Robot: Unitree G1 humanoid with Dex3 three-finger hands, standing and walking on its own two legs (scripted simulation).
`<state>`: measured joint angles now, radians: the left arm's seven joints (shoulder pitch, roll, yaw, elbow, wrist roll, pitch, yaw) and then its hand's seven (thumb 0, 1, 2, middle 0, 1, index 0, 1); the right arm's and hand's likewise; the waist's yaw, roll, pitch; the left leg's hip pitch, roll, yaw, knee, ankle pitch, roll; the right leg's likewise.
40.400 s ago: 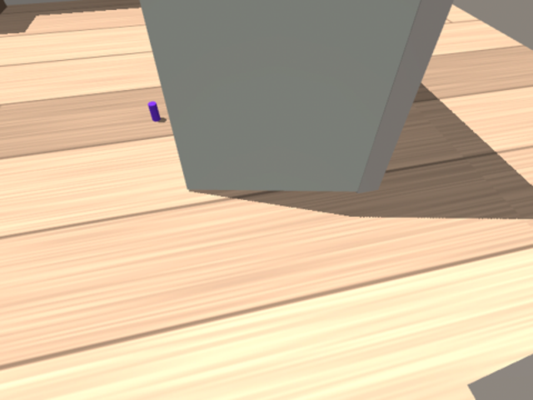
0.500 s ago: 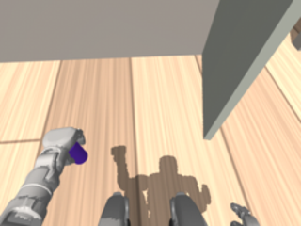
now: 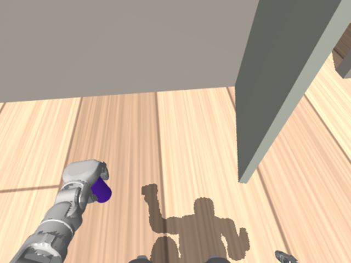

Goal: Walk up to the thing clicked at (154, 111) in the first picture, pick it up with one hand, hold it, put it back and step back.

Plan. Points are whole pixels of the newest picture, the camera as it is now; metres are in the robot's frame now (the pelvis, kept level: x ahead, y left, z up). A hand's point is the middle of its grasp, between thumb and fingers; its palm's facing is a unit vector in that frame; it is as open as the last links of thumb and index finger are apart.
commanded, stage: lift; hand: left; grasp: from above
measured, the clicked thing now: (96, 187) +0.34 +0.22 -0.11
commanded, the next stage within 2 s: hold in 0.02 s
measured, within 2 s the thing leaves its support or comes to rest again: neither
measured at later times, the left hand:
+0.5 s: hand (86, 174) +0.34 +0.22 -0.02, palm faces -0.43 -0.07 -0.90, open 7.7 cm
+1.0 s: hand (86, 177) +0.32 +0.21 +0.00, palm faces -0.44 -0.05 -0.90, open 7.7 cm
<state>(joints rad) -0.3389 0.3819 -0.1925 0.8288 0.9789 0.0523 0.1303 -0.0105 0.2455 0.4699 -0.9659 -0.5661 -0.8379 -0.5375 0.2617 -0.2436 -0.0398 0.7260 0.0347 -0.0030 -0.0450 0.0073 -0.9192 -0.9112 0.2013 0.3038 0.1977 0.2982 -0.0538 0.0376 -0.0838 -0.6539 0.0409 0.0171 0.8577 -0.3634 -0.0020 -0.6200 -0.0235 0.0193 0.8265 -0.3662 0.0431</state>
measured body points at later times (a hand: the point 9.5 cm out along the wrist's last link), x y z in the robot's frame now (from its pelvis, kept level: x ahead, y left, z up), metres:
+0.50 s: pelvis +0.03 +0.00 +0.02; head +0.05 -0.01 +0.47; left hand +0.36 +0.22 +0.03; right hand +0.14 -0.26 -0.09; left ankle +0.04 +0.12 -0.70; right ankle +0.03 -0.15 -0.70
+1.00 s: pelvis +0.02 +0.00 +0.03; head +0.03 -0.03 +0.48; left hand +0.34 +0.21 +0.05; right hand +0.15 -0.27 -0.08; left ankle +0.04 +0.12 -0.70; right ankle +0.03 -0.15 -0.70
